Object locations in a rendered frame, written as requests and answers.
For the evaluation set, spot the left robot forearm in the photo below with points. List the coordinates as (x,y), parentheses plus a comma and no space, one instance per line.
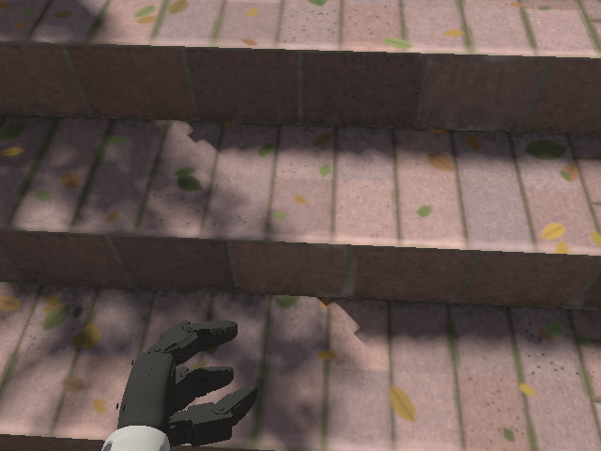
(137,438)

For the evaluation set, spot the left robot hand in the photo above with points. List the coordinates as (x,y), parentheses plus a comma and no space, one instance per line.
(156,392)

